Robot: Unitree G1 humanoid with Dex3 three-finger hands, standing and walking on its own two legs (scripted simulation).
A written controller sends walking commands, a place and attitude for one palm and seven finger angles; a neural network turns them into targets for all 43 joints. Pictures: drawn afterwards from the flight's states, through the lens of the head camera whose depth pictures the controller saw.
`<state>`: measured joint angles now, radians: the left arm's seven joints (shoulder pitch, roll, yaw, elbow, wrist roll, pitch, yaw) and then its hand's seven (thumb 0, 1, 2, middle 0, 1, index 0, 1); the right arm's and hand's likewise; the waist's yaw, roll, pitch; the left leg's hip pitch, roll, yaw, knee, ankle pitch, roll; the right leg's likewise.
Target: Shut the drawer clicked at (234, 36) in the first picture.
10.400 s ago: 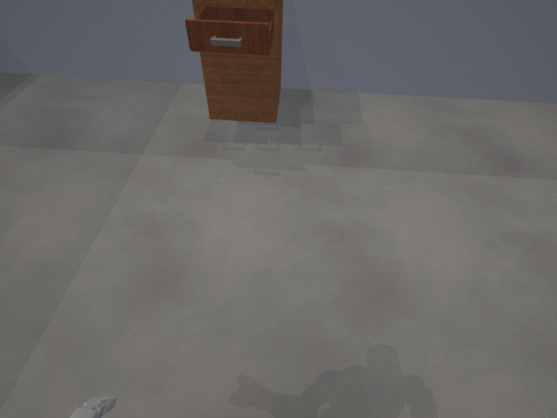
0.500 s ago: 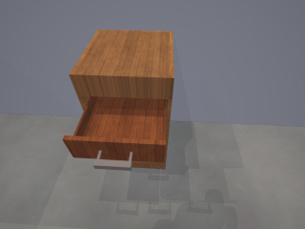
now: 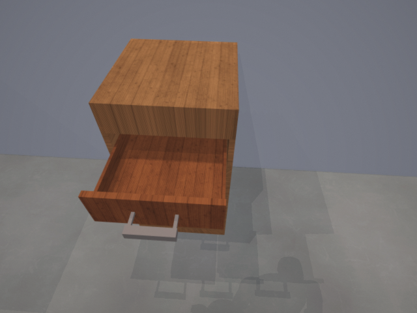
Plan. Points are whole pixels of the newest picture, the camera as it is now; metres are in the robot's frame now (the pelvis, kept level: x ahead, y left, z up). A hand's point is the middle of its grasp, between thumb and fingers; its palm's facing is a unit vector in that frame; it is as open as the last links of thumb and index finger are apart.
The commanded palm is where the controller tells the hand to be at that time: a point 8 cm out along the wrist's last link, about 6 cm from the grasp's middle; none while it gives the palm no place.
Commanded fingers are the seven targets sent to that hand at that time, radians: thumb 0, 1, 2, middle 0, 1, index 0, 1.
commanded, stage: look again from close up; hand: left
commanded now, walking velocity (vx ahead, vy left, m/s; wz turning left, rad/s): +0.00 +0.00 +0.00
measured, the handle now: (152, 225) +0.37 +0.17 -0.15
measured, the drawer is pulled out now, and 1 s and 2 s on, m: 0.24 0.24 0.24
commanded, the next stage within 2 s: raise the hand and make a fist in 0.14 s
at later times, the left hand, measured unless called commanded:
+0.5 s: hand (126, 269) +0.20 +0.17 -0.01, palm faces +0.11 -0.99 -0.01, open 6.8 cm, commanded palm +0.11 +0.22 -0.07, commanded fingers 0.00 0.90 0.90 -0.48 -0.60 -0.48 -0.60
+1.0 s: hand (149, 294) +0.18 +0.13 -0.07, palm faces -0.14 -0.99 +0.01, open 4.2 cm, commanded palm +0.14 +0.21 -0.06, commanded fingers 0.00 0.90 0.90 -0.98 -1.14 -0.98 -1.14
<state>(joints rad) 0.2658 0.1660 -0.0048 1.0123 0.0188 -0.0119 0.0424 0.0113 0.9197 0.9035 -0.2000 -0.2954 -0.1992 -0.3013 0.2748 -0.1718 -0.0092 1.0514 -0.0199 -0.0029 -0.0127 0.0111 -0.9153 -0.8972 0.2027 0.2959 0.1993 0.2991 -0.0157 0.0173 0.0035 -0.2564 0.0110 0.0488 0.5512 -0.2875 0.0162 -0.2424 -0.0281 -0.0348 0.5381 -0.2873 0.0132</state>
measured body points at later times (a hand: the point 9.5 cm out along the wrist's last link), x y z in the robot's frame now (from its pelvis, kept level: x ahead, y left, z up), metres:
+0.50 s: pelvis +0.00 +0.00 -0.03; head +0.01 +0.00 +0.42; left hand +0.19 +0.22 +0.00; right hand +0.16 -0.25 -0.10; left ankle +0.01 +0.11 -0.73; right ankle +0.00 -0.13 -0.73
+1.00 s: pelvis -0.05 -0.03 -0.11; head +0.02 -0.04 +0.34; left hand +0.18 +0.18 -0.07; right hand +0.13 -0.25 -0.20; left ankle +0.00 +0.11 -0.73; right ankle +0.00 -0.13 -0.73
